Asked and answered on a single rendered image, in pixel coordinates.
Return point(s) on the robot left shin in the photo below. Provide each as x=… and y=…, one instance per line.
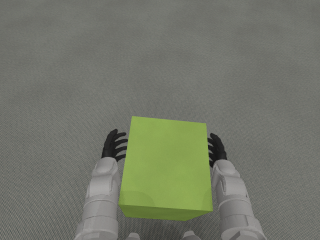
x=134, y=235

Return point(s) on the robot right forearm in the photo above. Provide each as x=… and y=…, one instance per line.
x=237, y=218

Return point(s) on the robot shin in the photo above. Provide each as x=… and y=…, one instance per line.
x=188, y=233
x=134, y=235

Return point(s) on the robot left hand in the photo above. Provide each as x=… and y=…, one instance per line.
x=110, y=145

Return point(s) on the robot left forearm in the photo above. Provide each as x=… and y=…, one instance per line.
x=99, y=218

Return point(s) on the robot right hand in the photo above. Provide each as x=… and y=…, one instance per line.
x=218, y=149

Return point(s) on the robot right shin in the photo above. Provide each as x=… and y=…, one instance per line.
x=188, y=233

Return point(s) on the carton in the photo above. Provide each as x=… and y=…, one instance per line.
x=166, y=173

